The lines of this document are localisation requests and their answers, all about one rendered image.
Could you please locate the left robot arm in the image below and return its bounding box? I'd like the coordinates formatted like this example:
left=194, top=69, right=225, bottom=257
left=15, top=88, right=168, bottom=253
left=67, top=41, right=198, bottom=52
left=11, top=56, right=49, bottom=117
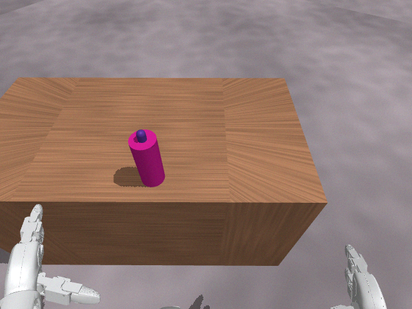
left=0, top=290, right=42, bottom=309

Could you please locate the left robot hand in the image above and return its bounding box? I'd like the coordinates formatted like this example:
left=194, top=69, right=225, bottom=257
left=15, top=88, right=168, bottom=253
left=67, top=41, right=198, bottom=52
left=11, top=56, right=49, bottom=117
left=4, top=204, right=100, bottom=305

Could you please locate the bottle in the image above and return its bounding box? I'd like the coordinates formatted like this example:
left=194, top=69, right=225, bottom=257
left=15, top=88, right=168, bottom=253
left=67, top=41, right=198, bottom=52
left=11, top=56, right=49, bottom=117
left=128, top=129, right=165, bottom=187

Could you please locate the right robot hand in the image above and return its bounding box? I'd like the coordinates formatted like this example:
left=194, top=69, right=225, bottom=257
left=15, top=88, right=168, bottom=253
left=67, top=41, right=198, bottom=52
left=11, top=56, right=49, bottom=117
left=330, top=244, right=387, bottom=309

